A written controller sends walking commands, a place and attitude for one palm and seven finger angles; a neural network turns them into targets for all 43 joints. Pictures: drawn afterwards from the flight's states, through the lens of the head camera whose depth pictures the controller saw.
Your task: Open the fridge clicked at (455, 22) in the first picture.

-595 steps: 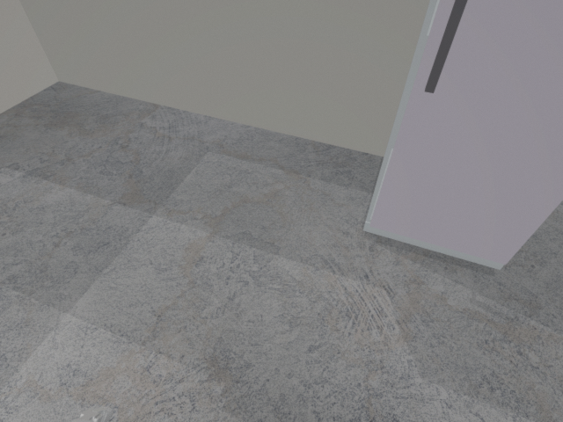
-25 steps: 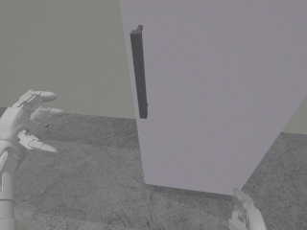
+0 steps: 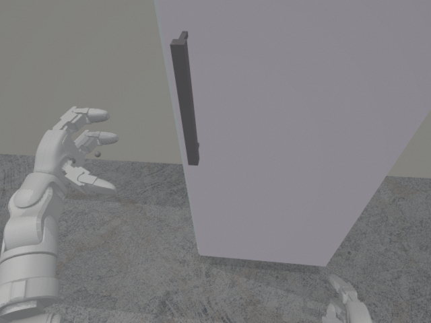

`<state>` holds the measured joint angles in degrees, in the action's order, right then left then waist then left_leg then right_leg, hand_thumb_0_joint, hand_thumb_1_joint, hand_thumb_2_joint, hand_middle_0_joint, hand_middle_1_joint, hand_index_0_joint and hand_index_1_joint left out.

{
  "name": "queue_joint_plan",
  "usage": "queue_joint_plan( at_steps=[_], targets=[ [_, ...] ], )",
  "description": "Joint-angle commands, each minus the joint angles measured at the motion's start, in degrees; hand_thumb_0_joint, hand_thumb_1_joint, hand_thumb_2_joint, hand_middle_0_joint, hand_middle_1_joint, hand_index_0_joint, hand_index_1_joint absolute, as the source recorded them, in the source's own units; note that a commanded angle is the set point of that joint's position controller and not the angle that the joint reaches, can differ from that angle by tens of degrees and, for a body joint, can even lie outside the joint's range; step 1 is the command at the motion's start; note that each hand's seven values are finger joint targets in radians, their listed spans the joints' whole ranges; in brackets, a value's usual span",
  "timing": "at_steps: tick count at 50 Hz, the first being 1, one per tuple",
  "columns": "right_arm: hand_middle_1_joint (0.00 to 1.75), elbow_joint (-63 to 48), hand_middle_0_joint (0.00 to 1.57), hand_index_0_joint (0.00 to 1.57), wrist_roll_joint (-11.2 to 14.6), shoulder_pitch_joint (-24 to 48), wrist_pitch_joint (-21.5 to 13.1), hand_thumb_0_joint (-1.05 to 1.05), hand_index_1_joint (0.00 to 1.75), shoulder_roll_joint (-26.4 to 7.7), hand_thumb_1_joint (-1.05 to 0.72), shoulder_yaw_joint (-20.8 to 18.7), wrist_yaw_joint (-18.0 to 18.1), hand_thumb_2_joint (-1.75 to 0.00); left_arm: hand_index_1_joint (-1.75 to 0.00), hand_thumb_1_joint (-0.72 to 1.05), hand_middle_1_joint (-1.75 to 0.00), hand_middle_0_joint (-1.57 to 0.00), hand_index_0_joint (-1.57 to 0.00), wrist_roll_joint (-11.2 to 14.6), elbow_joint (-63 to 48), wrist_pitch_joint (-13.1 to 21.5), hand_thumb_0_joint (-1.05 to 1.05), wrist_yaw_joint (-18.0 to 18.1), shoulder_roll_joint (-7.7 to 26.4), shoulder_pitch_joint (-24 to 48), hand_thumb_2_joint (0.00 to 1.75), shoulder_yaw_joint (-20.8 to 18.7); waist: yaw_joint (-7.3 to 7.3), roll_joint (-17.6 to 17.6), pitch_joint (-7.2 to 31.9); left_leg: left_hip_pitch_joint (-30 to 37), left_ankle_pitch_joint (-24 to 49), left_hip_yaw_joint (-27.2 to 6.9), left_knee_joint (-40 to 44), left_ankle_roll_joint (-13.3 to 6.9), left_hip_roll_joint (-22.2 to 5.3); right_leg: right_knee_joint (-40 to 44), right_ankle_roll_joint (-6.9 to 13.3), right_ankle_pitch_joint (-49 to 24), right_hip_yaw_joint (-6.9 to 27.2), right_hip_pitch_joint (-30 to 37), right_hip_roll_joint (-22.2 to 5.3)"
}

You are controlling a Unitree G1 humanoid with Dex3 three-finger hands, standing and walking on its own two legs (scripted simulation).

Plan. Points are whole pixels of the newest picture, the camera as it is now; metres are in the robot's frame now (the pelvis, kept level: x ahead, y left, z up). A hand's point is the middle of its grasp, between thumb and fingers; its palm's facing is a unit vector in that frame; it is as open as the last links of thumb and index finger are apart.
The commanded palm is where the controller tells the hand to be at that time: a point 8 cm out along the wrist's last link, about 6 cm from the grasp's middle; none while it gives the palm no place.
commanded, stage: move the hooked fingers beside the handle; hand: left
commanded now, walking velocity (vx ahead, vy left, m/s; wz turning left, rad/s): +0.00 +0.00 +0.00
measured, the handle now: (189, 107) +0.51 +0.10 +0.15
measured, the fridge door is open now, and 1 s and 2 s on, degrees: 0 0 0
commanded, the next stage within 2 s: feel for the door with the fingertips in 1.76 s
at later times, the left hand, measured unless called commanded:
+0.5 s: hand (129, 137) +0.39 +0.19 +0.17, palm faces +0.00 -1.00 -0.01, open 14.0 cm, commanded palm +0.37 +0.24 +0.17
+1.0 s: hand (152, 117) +0.46 +0.17 +0.17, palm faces -0.01 -1.00 +0.00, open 14.0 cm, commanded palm +0.43 +0.22 +0.16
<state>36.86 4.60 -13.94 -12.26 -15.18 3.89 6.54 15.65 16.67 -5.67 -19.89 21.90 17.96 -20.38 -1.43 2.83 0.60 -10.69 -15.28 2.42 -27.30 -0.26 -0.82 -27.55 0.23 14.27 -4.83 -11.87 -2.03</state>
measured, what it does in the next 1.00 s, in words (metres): stands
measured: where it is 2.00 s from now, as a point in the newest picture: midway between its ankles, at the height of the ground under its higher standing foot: outside the picture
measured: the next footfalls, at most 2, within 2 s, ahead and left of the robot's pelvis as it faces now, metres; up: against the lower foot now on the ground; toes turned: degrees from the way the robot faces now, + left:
none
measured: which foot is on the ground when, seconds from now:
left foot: down 0.00-1.00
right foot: down 0.00-1.00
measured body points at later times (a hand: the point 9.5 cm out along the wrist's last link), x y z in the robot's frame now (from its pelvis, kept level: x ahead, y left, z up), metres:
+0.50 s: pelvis +0.00 +0.00 +0.00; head +0.00 -0.02 +0.45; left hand +0.38 +0.25 +0.17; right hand +0.15 -0.25 -0.10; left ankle -0.01 +0.12 -0.74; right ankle +0.01 -0.11 -0.74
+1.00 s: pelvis +0.00 +0.00 +0.00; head +0.03 -0.02 +0.45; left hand +0.45 +0.22 +0.17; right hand +0.07 -0.27 -0.12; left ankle -0.01 +0.12 -0.74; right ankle +0.01 -0.12 -0.74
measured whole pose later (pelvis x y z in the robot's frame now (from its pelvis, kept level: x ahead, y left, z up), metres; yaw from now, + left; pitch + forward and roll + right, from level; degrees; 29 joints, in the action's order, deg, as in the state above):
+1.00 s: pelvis +0.00 +0.00 +0.00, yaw -1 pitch +4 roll +0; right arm 40.2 3.6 -19.9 -6.5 -16.2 1.6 4.4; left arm 9.6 50.1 5.3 -12.5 21.8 44.5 -17.9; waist 3.4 1.8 1.0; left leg -17.3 -16.0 3.6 -29.4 -0.1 -1.7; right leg -29.4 0.5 14.3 -3.5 -19.0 -1.2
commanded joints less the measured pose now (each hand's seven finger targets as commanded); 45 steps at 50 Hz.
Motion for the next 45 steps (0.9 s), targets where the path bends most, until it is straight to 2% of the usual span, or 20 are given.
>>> queue_joint_plan(
  at_steps=[1, 5, 8, 10, 14, 16, 20, 22, 24, 25, 26, 28, 30, 34, 35, 36, 39, 40, 42, 45],
  targets=[
    [0.30, -9.0, 0.20, 0.20, -0.2, 6.4, -2.8, 0.00, 0.30, -6.7, -0.90, -2.7, 0.6, -0.90, -1.20, -0.50, -1.20, -0.30, -0.30, 0.3, -9.6, 3.1, 0.00, 1.1, 14.0, 21.2, 0.30, -3.6, 0.22, -0.1, 12.5, 4.1, 12.7, -2.8, 3.5, -1.2, 0.7, 3.1, 1.0, -13.3, 1.4, 2.9, 1.2],
    [0.30, -9.1, 0.20, 0.20, -0.2, 6.0, -1.9, 0.00, 0.30, -7.1, -0.90, -2.9, 0.2, -0.90, -1.20, -0.50, -1.20, -0.30, -0.30, -0.1, -7.8, 2.0, 0.00, 1.4, 15.4, 20.9, 0.30, -4.7, -0.24, -2.0, 13.0, 3.2, 13.9, -2.5, 3.2, -1.4, 0.7, 2.8, 1.0, -15.1, 1.5, 3.8, 1.1],
    [0.30, -9.1, 0.20, 0.20, -0.1, 5.6, -1.2, 0.00, 0.30, -7.0, -0.90, -3.1, 0.3, -0.90, -1.20, -0.50, -1.20, -0.30, -0.30, 0.0, -7.2, 2.3, 0.00, 1.4, 15.6, 24.6, 0.30, -4.6, 0.81, -2.4, 13.7, 3.4, 14.1, -2.0, 2.8, -1.5, 0.8, 2.7, 0.7, -16.4, 1.8, 3.6, 1.2],
    [0.30, -9.1, 0.20, 0.20, -0.1, 5.4, -1.0, 0.00, 0.30, -7.0, -0.90, -3.1, 0.2, -0.90, -1.20, -0.50, -1.20, -0.30, -0.30, -0.3, -8.2, 3.5, 0.00, 1.5, 15.8, 27.0, 0.30, -4.0, 0.83, -1.8, 14.0, 3.8, 14.4, -2.1, 2.7, -1.6, 0.6, 2.7, 0.9, -16.1, 2.0, 3.6, 1.3],
    [0.30, -8.6, 0.20, 0.20, -0.1, 4.9, -1.1, 0.00, 0.30, -6.5, -0.90, -3.1, 0.4, -0.90, -1.20, -0.50, -1.20, -0.30, -0.30, -0.6, -9.1, 5.3, 0.00, 2.0, 11.6, 31.9, 0.30, 0.4, 2.16, 3.0, 15.3, 6.5, 14.9, -2.2, 2.2, -1.3, 0.8, 2.7, 1.1, -15.9, 2.0, 2.0, 1.4],
    [0.30, -7.9, 0.20, 0.20, -0.1, 4.3, -0.9, 0.00, 0.30, -6.8, -0.90, -3.2, 0.4, -0.90, -1.20, -0.50, -1.20, -0.30, -0.30, -0.7, -6.4, 5.0, 0.00, 2.2, 10.5, 32.4, 0.30, 1.6, 2.50, 0.5, 14.5, 5.9, 14.4, -2.4, 2.3, -1.5, 0.6, 2.8, 1.1, -15.6, 1.9, 1.5, 1.4],
    [0.30, -6.8, 0.20, 0.20, -0.1, 3.3, 0.3, 0.00, 0.30, -7.7, -0.90, -3.4, 0.3, -0.90, -1.20, -0.50, -1.20, -0.30, -0.30, -1.3, 1.8, 3.5, 0.00, 3.5, 12.9, 32.0, 0.30, -0.4, 2.03, -4.4, 12.1, 2.2, 10.8, -2.4, 2.9, -1.5, 0.6, 3.3, 0.8, -12.6, 1.9, 1.1, 1.2],
    [0.30, -7.0, 0.20, 0.20, 0.0, 3.5, 0.9, 0.00, 0.30, -7.4, -0.90, -3.3, 0.3, -0.90, -1.20, -0.50, -1.20, -0.30, -0.30, -1.8, 2.6, 3.5, 0.00, 4.4, 12.4, 35.1, 0.30, 0.4, 2.38, -2.9, 12.2, 1.8, 10.3, -2.3, 3.0, -1.5, 0.8, 3.3, 0.8, -12.0, 2.1, 0.8, 1.1],
    [0.30, -7.1, 0.20, 0.20, -0.2, 3.1, 1.1, 0.00, 0.30, -7.3, -0.90, -3.3, 0.1, -0.90, -1.20, -0.50, -1.20, -0.30, -0.30, -2.4, 3.0, 4.4, 0.00, 5.4, 13.3, 37.2, 0.30, -0.3, 2.17, -1.3, 13.9, 2.1, 10.9, -2.4, 2.7, -1.5, 0.8, 2.9, 1.0, -12.4, 2.4, 1.3, 1.0],
    [0.30, -6.8, 0.20, 0.20, -0.3, 2.6, 1.5, 0.00, 0.30, -7.6, -0.90, -3.3, 0.0, -0.90, -1.20, -0.50, -1.20, -0.30, -0.30, -2.9, 3.9, 5.2, 0.00, 5.8, 15.2, 38.2, 0.30, -1.3, 2.18, -3.6, 14.1, 1.9, 11.0, -2.4, 2.6, -1.7, 0.6, 3.0, 0.9, -12.3, 2.5, 1.8, 1.1],
    [0.30, -6.9, 0.20, 0.20, -0.4, 2.5, 1.5, 0.00, 0.30, -7.3, -0.90, -3.3, 0.0, -0.90, -1.20, -0.50, -1.20, -0.30, -0.30, -2.9, 3.3, 6.0, 0.00, 5.9, 13.8, 40.6, 0.30, 0.1, 2.73, -2.7, 15.5, 2.3, 11.2, -2.2, 2.6, -1.8, 0.7, 2.9, 0.8, -12.9, 2.7, 2.2, 1.1],
    [0.30, -6.6, 0.20, 0.20, -0.6, 1.7, 1.5, 0.00, 0.30, -7.2, -0.90, -3.5, 0.0, -0.90, -1.20, -0.50, -1.20, -0.30, -0.30, -3.2, 3.3, 8.1, 0.00, 6.3, 15.6, 43.2, 0.30, -1.5, 2.70, -1.5, 17.9, 3.1, 12.3, -2.0, 2.1, -1.8, 0.7, 2.5, 0.9, -14.5, 3.1, 3.3, 1.2],
    [0.30, -6.4, 0.20, 0.20, -0.9, 0.8, 1.6, 0.00, 0.30, -7.2, -0.90, -3.5, -0.3, -0.90, -1.20, -0.50, -1.20, -0.30, -0.30, -3.6, 3.2, 9.8, 0.00, 6.3, 14.5, 44.6, 0.30, -0.1, 2.73, -0.1, 19.3, 4.0, 14.9, -2.1, 1.7, -1.7, 0.7, 1.8, 1.2, -17.0, 2.9, 4.2, 1.3],
    [0.30, -4.7, 0.20, 0.20, -0.5, -0.9, 2.1, 0.00, 0.30, -7.9, -0.90, -3.8, -0.4, -0.90, -1.20, -0.50, -1.20, -0.30, -0.30, -3.5, 13.1, 9.4, 0.00, 5.7, 13.6, 45.1, 0.30, 0.5, 3.87, -2.3, 15.3, 1.0, 11.5, -1.8, 1.9, -1.7, 0.7, 2.4, 0.9, -15.1, 2.9, 1.4, 1.4],
    [0.30, -4.5, 0.20, 0.20, -0.6, -1.5, 2.6, 0.00, 0.30, -8.3, -0.90, -3.9, -0.4, -0.90, -1.20, -0.50, -1.20, -0.30, -0.30, -3.8, 16.0, 8.9, 0.00, 5.5, 14.5, 43.6, 0.30, -0.2, 3.36, -4.7, 14.7, -0.1, 11.2, -1.8, 2.0, -1.8, 0.5, 2.2, 1.0, -14.6, 2.6, 1.7, 1.4],
    [0.30, -4.7, 0.20, 0.20, -0.4, -1.5, 2.7, 0.00, 0.30, -8.3, -0.90, -4.0, -0.5, -0.90, -1.20, -0.50, -1.20, -0.30, -0.30, -3.7, 17.0, 8.6, 0.00, 5.2, 12.2, 44.9, 0.30, 1.7, 4.13, -4.7, 14.0, -0.3, 11.1, -1.6, 2.0, -1.9, 0.6, 2.3, 0.9, -14.9, 2.6, 0.8, 1.4],
    [0.30, -4.5, 0.20, 0.20, -0.5, -2.8, 3.1, 0.00, 0.30, -8.4, -0.90, -4.4, -0.8, -0.90, -1.20, -0.50, -1.20, -0.30, -0.30, -4.1, 18.2, 9.1, 0.00, 5.4, 12.1, 48.4, 0.30, 2.0, 4.23, -2.0, 15.3, -0.3, 11.5, -1.5, 1.2, -1.7, 0.7, 1.8, 1.0, -15.1, 2.8, -0.3, 1.3],
    [0.30, -4.3, 0.20, 0.20, -0.7, -3.4, 3.3, 0.00, 0.30, -8.6, -0.90, -4.4, -1.0, -0.90, -1.20, -0.50, -1.20, -0.30, -0.30, -4.4, 19.3, 9.7, 0.00, 5.6, 13.1, 48.7, 0.30, 1.5, 4.18, -3.2, 15.8, -0.6, 12.1, -1.6, 0.8, -1.9, 0.6, 1.5, 1.1, -15.5, 2.8, 0.1, 1.4],
    [0.30, -4.2, 0.20, 0.20, -0.8, -4.3, 3.4, 0.00, 0.30, -8.6, -0.90, -4.6, -1.0, -0.90, -1.20, -0.50, -1.20, -0.30, -0.30, -4.5, 18.3, 11.7, 0.00, 6.1, 15.2, 52.7, 0.30, 0.1, 4.57, -3.9, 18.4, -0.5, 12.3, -1.8, 0.6, -1.9, 0.7, 1.2, 0.9, -15.9, 3.2, 1.2, 1.5],
    [0.30, -3.8, 0.20, 0.20, -1.1, -5.2, 3.3, 0.00, 0.30, -8.3, -0.90, -4.8, -1.2, -0.90, -1.20, -0.50, -1.20, -0.30, -0.30, -4.9, 17.1, 14.8, 0.00, 7.0, 14.5, 56.9, 0.30, 0.8, 4.95, -1.5, 20.6, 1.2, 14.3, -1.7, -0.1, -2.0, 0.6, 0.5, 1.0, -17.3, 3.3, 1.2, 1.6]
  ],
)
